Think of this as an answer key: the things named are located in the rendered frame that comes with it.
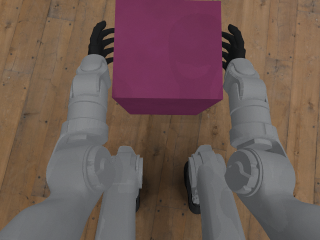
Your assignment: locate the right robot upper arm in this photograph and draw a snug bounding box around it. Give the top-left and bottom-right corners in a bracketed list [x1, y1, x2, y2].
[224, 147, 320, 240]

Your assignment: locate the right robot hand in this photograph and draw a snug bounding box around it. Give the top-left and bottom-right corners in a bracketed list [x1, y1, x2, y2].
[221, 24, 246, 71]

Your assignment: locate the left robot upper arm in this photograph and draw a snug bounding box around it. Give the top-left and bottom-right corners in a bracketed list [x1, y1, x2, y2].
[0, 143, 116, 240]

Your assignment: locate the robot right forearm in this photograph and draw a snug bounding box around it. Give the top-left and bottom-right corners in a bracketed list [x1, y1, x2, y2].
[223, 58, 290, 161]

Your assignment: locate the carton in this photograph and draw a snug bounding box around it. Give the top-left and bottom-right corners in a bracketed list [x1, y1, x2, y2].
[112, 0, 223, 115]

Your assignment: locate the left robot hand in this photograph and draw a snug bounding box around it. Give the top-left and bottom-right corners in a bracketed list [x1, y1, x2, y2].
[88, 20, 115, 65]

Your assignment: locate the robot left forearm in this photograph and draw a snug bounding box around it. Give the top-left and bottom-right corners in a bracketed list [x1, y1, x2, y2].
[46, 54, 112, 181]

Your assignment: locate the right robot thigh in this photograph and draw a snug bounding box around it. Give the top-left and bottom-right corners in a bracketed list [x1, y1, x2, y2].
[188, 150, 246, 240]

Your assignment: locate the robot right shin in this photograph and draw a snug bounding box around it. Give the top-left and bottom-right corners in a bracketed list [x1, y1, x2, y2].
[191, 144, 227, 204]

